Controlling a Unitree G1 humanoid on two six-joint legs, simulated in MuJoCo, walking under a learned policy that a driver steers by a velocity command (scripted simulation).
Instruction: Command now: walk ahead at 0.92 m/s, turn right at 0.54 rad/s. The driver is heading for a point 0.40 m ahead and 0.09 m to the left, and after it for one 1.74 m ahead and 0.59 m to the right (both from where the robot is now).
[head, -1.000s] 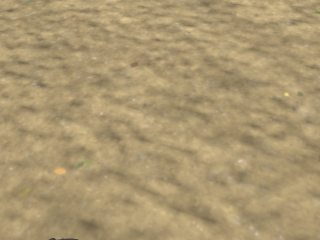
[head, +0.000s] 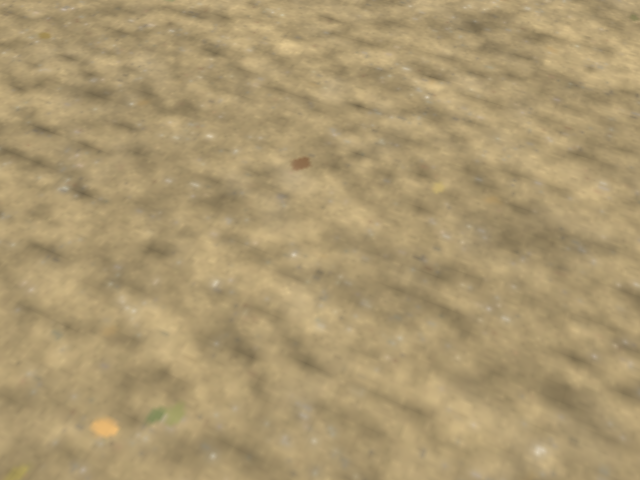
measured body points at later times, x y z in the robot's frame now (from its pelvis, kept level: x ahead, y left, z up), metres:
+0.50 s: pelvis +0.46 +0.01 +0.01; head +0.50 +0.00 +0.46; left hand +0.47 +0.28 -0.12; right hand +0.65 -0.25 -0.06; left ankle +0.61 +0.10 -0.69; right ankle +0.18 -0.09 -0.60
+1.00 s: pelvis +0.88 -0.14 +0.00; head +0.90 -0.16 +0.45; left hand +1.10 +0.08 -0.09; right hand +0.90 -0.44 -0.10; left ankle +0.78 +0.10 -0.55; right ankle +0.96 -0.21 -0.69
